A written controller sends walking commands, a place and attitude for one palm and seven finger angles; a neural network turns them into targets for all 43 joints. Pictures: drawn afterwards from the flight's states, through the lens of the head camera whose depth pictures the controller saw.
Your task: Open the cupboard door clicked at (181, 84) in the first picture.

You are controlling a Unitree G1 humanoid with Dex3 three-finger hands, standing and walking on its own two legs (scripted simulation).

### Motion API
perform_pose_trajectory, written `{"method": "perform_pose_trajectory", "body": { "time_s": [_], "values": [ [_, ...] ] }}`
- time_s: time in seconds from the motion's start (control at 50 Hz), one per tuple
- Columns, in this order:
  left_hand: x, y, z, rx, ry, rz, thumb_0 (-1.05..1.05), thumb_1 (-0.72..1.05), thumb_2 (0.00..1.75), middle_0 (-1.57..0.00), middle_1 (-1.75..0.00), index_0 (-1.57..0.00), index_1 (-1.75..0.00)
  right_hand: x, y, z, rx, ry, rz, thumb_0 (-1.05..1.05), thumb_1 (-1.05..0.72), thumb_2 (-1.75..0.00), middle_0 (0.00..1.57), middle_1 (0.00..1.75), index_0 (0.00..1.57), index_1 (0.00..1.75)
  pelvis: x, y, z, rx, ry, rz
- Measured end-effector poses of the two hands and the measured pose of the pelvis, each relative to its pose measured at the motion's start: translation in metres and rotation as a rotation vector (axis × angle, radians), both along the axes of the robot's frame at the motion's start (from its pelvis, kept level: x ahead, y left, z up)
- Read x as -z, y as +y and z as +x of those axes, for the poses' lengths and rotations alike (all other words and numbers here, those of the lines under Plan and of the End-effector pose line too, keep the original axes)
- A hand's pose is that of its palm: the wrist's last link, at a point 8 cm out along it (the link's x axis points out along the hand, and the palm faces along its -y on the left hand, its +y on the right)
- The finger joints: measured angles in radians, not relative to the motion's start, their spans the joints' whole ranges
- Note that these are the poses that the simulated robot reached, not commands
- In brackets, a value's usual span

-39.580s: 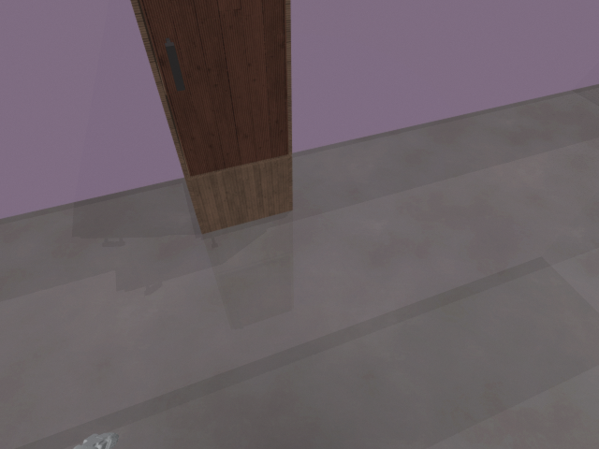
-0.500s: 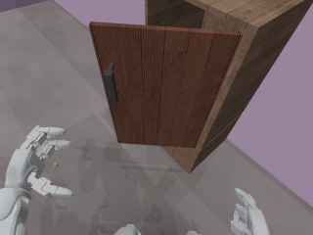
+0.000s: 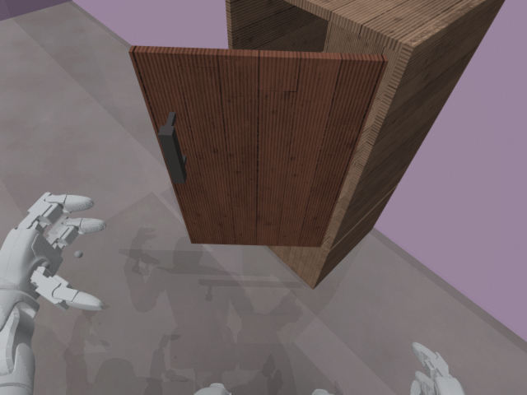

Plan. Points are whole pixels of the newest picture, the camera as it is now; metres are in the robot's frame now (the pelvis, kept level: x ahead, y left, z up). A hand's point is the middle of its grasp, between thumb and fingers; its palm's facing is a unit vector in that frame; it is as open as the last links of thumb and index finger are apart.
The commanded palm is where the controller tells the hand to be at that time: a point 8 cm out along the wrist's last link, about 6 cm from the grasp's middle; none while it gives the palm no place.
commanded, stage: raise the hand with hooked fingers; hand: left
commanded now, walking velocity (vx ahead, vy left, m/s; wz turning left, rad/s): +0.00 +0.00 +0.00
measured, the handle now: (175, 148) +0.52 +0.19 +0.05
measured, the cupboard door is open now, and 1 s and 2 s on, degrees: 45 45 45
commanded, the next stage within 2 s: move the hooked fingers beside the handle in 0.26 s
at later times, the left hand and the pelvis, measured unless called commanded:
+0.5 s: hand (82, 253) +0.29 +0.27 +0.07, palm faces +0.07 -1.00 -0.04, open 14.0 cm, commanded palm +0.27 +0.31 +0.06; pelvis +0.00 -0.01 +0.00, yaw +1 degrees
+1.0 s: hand (97, 216) +0.35 +0.27 +0.06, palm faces +0.04 -1.00 -0.03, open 14.0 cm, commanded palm +0.33 +0.31 +0.06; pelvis +0.00 -0.01 +0.00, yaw -1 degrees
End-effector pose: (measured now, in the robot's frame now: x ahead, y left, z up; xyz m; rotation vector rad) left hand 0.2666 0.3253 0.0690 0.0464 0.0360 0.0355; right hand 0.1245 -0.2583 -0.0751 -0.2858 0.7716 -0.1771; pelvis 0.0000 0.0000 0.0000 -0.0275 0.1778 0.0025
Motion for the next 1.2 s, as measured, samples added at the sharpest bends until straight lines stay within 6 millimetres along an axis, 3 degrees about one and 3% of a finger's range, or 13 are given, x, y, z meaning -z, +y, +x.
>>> {"method": "perform_pose_trajectory", "body": {
  "time_s": [0.48, 0.64, 0.86, 1.02, 1.2],
  "values": [
    [-0.003, -0.008, -0.003, -0.028, -0.014, 0.001, -0.01, -0.5, 0.3, -0.31, -1.2, -0.3, -1.2, 0.004, 0.0, 0.017, -0.026, -0.029, 0.029, 0.01, -0.91, -0.9, 0.2, 0.3, 0.2, 0.3, 0.0, -0.013, -0.001, -0.008, -0.006, 0.009],
    [-0.001, -0.007, 0.018, -0.015, -0.014, -0.008, -0.01, -0.5, 0.3, -0.31, -1.2, -0.3, -1.2, 0.008, -0.009, 0.008, -0.009, 0.009, 0.003, 0.01, -0.91, -0.9, 0.2, 0.3, 0.2, 0.3, 0.002, -0.014, -0.004, -0.009, 0.003, 0.007],
    [0.003, -0.006, 0.052, -0.007, -0.005, -0.014, -0.01, -0.5, 0.3, -0.31, -1.2, -0.3, -1.2, 0.014, -0.015, -0.023, 0.052, 0.104, -0.007, 0.01, -0.91, -0.9, 0.2, 0.3, 0.2, 0.3, 0.003, -0.011, -0.003, 0.009, 0.03, 0.008],
    [0.004, -0.003, 0.066, 0.001, -0.01, -0.013, -0.01, -0.5, 0.3, -0.3, -1.19, -0.3, -1.2, 0.019, -0.013, -0.041, 0.081, 0.176, -0.011, 0.01, -0.91, -0.9, 0.2, 0.3, 0.2, 0.3, 0.004, -0.005, -0.001, 0.011, 0.048, 0.001],
    [0.012, -0.003, 0.086, -0.001, 0.005, -0.033, -0.01, -0.5, 0.3, -0.31, -1.2, -0.3, -1.2, 0.021, -0.005, -0.046, 0.085, 0.209, -0.012, 0.01, -0.91, -0.9, 0.2, 0.3, 0.2, 0.3, 0.007, 0.001, -0.002, 0.014, 0.063, -0.002]
  ]
}}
